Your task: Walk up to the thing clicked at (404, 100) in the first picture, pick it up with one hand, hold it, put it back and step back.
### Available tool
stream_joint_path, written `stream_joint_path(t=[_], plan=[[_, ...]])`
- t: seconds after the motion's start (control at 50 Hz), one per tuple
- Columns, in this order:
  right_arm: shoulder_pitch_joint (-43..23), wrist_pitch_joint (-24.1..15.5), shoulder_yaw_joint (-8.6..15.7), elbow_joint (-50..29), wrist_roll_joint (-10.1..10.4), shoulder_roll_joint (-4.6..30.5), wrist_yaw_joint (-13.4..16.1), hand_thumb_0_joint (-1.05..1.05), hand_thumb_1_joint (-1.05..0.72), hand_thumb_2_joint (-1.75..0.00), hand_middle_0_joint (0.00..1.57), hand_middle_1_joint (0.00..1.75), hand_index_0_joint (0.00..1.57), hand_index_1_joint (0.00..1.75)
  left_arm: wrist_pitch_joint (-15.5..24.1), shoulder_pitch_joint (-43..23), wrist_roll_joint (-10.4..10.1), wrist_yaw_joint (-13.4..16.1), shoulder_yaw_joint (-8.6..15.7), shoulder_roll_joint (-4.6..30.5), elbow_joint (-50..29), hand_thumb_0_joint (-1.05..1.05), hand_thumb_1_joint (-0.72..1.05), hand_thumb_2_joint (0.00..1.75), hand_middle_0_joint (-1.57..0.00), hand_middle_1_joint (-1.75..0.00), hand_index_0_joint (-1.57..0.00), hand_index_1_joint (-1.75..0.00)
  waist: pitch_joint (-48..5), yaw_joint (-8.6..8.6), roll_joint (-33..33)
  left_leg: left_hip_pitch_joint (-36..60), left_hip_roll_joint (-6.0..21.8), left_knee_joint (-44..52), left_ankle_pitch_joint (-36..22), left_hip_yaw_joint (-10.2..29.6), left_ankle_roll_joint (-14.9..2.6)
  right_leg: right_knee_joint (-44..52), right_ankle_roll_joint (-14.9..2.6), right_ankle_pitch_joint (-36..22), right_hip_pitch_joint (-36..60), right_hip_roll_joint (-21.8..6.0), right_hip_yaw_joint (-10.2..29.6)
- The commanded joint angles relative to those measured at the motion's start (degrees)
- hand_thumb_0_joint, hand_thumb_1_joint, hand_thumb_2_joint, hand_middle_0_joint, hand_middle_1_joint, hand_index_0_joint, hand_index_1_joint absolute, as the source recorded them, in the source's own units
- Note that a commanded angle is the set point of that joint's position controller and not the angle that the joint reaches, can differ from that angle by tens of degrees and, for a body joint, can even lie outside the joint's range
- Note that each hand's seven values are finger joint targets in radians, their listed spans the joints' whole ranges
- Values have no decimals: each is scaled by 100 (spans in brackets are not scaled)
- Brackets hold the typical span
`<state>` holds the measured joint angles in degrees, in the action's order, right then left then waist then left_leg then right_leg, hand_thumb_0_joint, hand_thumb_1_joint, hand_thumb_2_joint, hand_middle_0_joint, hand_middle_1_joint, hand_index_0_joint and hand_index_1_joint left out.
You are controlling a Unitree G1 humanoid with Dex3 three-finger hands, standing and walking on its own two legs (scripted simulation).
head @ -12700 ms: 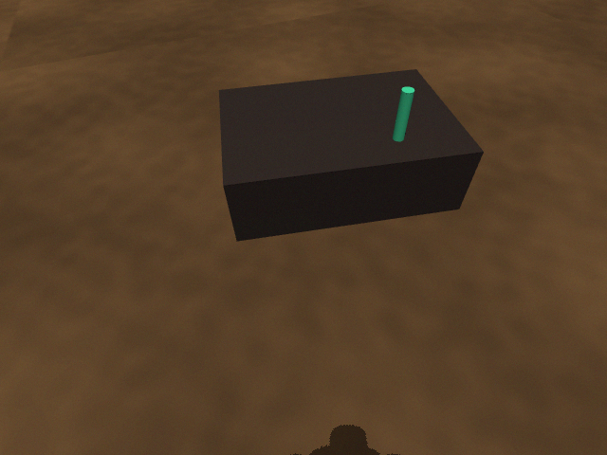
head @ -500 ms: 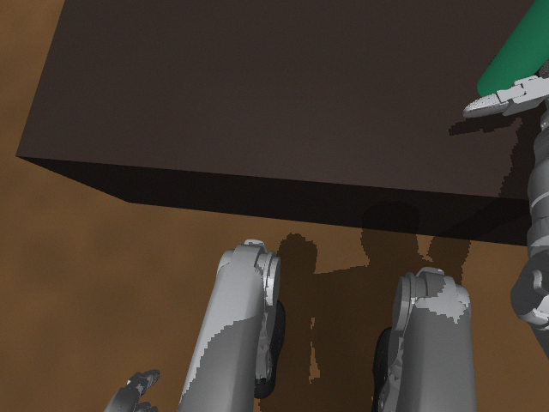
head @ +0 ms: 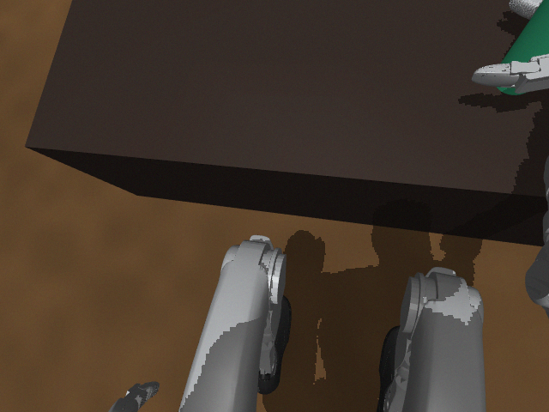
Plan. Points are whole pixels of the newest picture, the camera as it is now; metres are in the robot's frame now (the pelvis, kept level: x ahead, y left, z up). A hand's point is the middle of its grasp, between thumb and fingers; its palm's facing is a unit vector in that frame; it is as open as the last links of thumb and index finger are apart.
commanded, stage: close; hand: right
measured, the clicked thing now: out of the picture +0.58 -0.20 +0.05
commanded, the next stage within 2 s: settle in 0.26 s
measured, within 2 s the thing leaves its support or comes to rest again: leaves its support in 0.62 s
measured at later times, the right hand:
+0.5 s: hand (532, 36) +0.58 -0.19 +0.02, palm faces +0.07 +1.00 -0.04, open 6.6 cm
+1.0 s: hand out of the picture +0.58 -0.18 +0.09, palm faces +0.09 +1.00 -0.03, open 6.5 cm
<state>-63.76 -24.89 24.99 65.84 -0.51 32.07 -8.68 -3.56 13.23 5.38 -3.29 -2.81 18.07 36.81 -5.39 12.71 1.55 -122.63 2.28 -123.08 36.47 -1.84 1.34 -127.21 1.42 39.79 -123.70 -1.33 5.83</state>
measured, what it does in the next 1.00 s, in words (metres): rises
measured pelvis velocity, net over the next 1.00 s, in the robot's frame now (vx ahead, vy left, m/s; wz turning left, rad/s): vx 0.01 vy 0.00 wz -0.01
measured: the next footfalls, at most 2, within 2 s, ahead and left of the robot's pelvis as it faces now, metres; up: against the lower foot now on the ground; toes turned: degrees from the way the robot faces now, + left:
none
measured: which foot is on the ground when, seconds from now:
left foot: down 0.00-1.00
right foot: down 0.00-1.00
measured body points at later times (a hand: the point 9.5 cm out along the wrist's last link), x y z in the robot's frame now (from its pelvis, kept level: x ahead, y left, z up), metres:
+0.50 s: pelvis +0.00 +0.00 +0.00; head +0.23 -0.04 +0.38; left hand +0.03 +0.28 -0.11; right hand +0.57 -0.24 +0.02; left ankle +0.10 +0.13 -0.35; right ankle +0.08 -0.13 -0.35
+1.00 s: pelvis +0.01 +0.00 +0.06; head +0.23 -0.02 +0.45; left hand +0.04 +0.30 -0.05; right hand +0.57 -0.24 +0.10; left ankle +0.10 +0.13 -0.35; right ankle +0.08 -0.13 -0.35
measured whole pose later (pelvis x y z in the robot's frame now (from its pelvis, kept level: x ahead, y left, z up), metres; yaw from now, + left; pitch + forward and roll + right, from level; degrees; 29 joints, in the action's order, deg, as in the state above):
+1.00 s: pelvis +0.01 +0.00 +0.06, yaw -1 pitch +37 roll +4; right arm -62.6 -19.5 24.3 62.4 0.4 30.5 -7.5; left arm -2.9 13.9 3.1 -1.1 -0.1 18.1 36.7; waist -7.8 11.9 2.3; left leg -113.7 1.9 -113.0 36.1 -1.6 1.0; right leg -116.5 1.4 39.4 -114.0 -2.3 4.5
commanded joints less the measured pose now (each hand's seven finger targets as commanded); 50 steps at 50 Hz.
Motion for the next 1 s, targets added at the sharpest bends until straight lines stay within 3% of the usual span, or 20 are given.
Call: stream_joint_path(t=[0.0,0.08,0.12,0.18,0.22,0.26,0.3,0.36,0.38,0.44,0.48,0.54,0.6,0.68,0.72,0.82,0.88,0.9,0.92,0.98], plan=[[-2372,-399,134,-1306,55,1346,5,0,10,-48,101,73,99,73,-4,1280,24,71,411,1281,-89,0,88,91,-19,-29,-19,-30,-4246,168,1095,2678,-137,1234,-1172,-293,-310,1429,-276,-1034,2457,73,-355],[-2164,-347,104,-1105,86,1193,15,0,-3,-57,108,81,106,82,-14,1326,37,74,406,1270,-41,0,88,92,-19,-29,-19,-30,-4051,250,889,2845,-158,1270,-1315,-273,-270,1287,-302,-1093,2183,52,-384],[-2261,-363,147,-1293,75,1233,38,0,-11,-62,112,86,110,86,-12,1296,25,60,384,1255,-82,0,87,92,-20,-29,-19,-30,-4154,189,1002,2705,-157,1205,-1276,-308,-298,1374,-271,-1134,2342,56,-341],[-2541,-364,39,-1403,35,1205,84,0,-21,-71,118,94,116,94,-42,1332,42,63,367,1221,-91,0,88,91,-20,-29,-19,-30,-4185,294,1040,2755,-162,1229,-1295,-296,-288,1311,-280,-1107,2328,53,-350],[-2500,-353,49,-1359,58,1190,123,0,-26,-75,122,98,119,98,-25,1262,34,68,347,1202,-87,0,87,91,-20,-29,-19,-30,-4038,242,1062,2627,-166,1259,-1105,-288,-299,1346,-283,-903,2248,52,-358],[-2483,-354,84,-1412,19,1297,163,0,-35,-88,126,108,124,108,-38,1282,50,70,330,1239,-89,0,88,91,-20,-29,-19,-30,-4058,231,1223,2511,-171,1199,-1092,-337,-315,1407,-254,-940,2388,50,-320],[-2637,-352,-27,-1581,5,1194,157,0,-41,-96,131,115,129,115,-46,1237,48,80,330,1230,-108,0,89,90,-19,-29,-19,-30,-4218,224,1312,2424,-165,1150,-1122,-354,-330,1450,-227,-1019,2610,49,-295],[-2353,-306,67,-1414,27,1271,163,0,-46,-112,133,131,134,131,-33,1254,38,96,334,1263,-86,0,86,92,-21,-30,-20,-31,-4011,249,1177,2497,-165,1201,-1111,-368,-311,1417,-250,-956,2458,53,-292],[-2604,-335,27,-1627,0,1321,164,0,-50,-120,137,139,138,139,-39,1232,44,91,315,1235,-100,0,86,92,-21,-30,-20,-31,-4098,280,1237,2478,-168,1209,-1043,-359,-316,1437,-257,-886,2447,55,-290],[-2599,-288,117,-1830,22,1440,177,0,-58,-137,140,146,142,146,-61,1198,10,106,339,1251,-160,0,87,91,-21,-30,-20,-31,-4327,179,1342,2527,-158,1203,-1054,-367,-333,1556,-235,-953,2704,56,-276],[-2521,-233,142,-1872,68,1379,187,0,-60,-138,142,148,144,148,-71,1263,4,120,389,1285,-132,0,87,91,-21,-30,-20,-31,-4425,207,1397,2640,-148,1220,-1178,-382,-337,1624,-218,-1101,2854,58,-268],[-2791,-195,127,-2373,90,1491,218,0,-63,-139,144,150,145,150,-59,1237,-30,149,454,1273,-150,0,88,91,-21,-29,-20,-30,-4730,104,1544,2700,-140,1314,-1177,-315,-360,1711,-219,-1129,3140,49,-303],[-2772,-123,64,-2388,170,1304,241,0,-50,-134,144,148,146,148,-30,1326,-50,198,527,1274,-73,0,88,90,-20,-29,-20,-30,-4734,214,1404,2877,-131,1475,-1294,-283,-331,1733,-245,-1187,3213,50,-326],[-2849,-41,46,-2620,197,1352,278,0,-52,-133,143,146,145,146,13,1287,-120,254,625,1248,-57,0,89,91,-20,-29,-19,-30,-4802,113,1385,3002,-119,1706,-1171,-202,-340,1972,-246,-1064,3344,55,-370],[-2734,7,64,-2398,220,1265,297,0,-48,-132,142,145,144,145,32,1342,-140,272,651,1203,-17,0,88,91,-20,-29,-19,-30,-4826,119,1141,3259,-124,1835,-1299,-171,-316,2005,-272,-1161,3331,54,-381],[-2548,76,-19,-1839,216,1077,239,0,-48,-129,141,143,143,143,85,1344,-173,307,663,1143,41,0,88,91,-20,-29,-19,-30,-4275,178,878,3336,-141,2114,-1281,-108,-287,2155,-309,-1074,3108,38,-411],[-2361,61,97,-1639,201,1222,177,0,-47,-128,141,142,143,142,90,1276,-199,292,676,1152,-26,0,89,91,-20,-29,-20,-30,-4149,40,799,3387,-146,2209,-1199,-94,-304,2320,-309,-1070,3099,41,-396],[-2277,64,56,-1587,196,1120,149,0,-48,-126,140,141,142,141,99,1292,-201,288,678,1136,-49,0,89,91,-20,-29,-20,-30,-4099,88,839,3316,-154,2190,-1298,-129,-313,2359,-290,-1210,3236,23,-374],[-2451,30,97,-1747,202,1295,142,0,-48,-126,141,141,142,141,96,1271,-195,287,693,1145,-77,0,88,91,-20,-29,-19,-30,-4200,50,889,3454,-158,2292,-1205,-71,-314,2389,-317,-1069,3173,26,-403],[-2327,33,108,-1632,241,1159,113,0,-49,-125,139,140,141,140,107,1298,-201,281,703,1129,-109,0,89,90,-20,-29,-20,-30,-4277,77,720,3664,-166,2374,-1391,-63,-279,2424,-323,-1212,3274,10,-405]])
